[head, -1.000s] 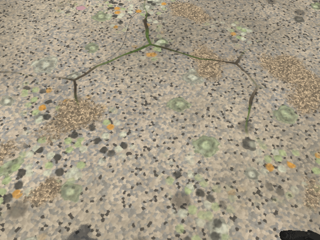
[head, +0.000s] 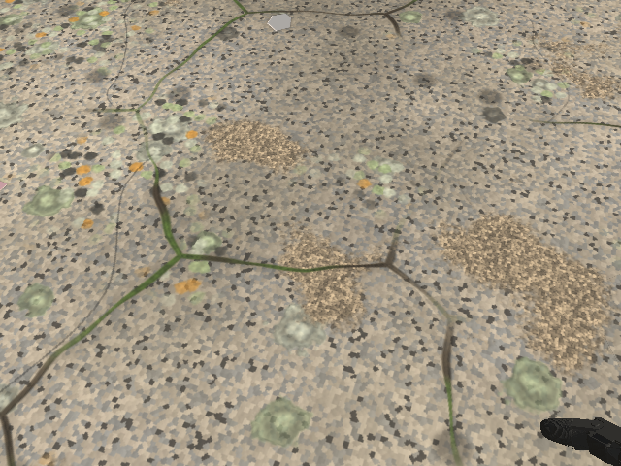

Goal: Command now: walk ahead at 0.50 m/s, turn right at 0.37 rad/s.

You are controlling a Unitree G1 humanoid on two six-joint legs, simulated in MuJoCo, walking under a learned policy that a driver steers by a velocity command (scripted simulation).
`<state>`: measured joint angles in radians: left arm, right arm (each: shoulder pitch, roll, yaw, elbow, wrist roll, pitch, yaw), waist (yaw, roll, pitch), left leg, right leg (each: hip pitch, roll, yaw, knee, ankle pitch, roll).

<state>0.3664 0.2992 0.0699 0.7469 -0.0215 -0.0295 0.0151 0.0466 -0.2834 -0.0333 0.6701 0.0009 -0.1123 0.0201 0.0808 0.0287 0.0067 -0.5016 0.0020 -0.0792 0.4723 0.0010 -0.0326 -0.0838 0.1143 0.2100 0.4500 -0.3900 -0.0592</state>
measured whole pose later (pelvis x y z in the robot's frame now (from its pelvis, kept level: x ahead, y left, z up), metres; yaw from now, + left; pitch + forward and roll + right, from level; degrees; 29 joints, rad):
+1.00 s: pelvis +0.50 +0.07 -0.02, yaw +24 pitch +2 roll -2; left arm 0.34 0.32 0.08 0.85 -0.01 -0.05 0.01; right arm 0.06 -0.29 -0.06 0.59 0.02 -0.02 0.05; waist 0.07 0.01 0.06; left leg -0.52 0.00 0.04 0.63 -0.12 0.09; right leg 0.00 -0.10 -0.20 0.65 -0.50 0.05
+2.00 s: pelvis +0.97 +0.21 +0.00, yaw -5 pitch +2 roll +0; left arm 0.21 0.32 0.08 0.68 -0.02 0.04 0.03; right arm 0.10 -0.29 -0.04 0.70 -0.01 -0.05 -0.01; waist 0.03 0.01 0.01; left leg -0.42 -0.03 -0.10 0.50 -0.10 -0.04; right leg -0.28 0.15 0.22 0.60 -0.34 -0.05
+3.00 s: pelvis +1.06 +0.16 +0.01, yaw -38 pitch +2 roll +0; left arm 0.26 0.31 0.06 0.65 -0.02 -0.02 0.01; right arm 0.30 -0.27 -0.07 0.78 0.00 -0.08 0.00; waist -0.03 -0.04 -0.03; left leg -0.16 -0.02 -0.02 0.41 -0.29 0.03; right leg -0.50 0.06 0.12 1.01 -0.37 -0.02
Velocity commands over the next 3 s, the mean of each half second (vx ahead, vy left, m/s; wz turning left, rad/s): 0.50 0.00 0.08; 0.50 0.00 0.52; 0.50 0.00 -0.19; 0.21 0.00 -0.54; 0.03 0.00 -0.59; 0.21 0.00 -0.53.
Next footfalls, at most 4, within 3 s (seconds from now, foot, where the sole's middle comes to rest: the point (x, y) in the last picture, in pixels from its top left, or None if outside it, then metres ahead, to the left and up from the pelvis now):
0.02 left None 0.18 0.13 -0.77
0.48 right None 0.41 -0.12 -0.77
0.98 left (257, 399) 0.61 0.22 -0.77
1.54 right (316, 269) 0.97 0.11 -0.77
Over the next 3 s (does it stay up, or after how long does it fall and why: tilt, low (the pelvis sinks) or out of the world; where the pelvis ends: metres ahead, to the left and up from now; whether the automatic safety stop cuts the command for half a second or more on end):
stays up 1.06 0.16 0.01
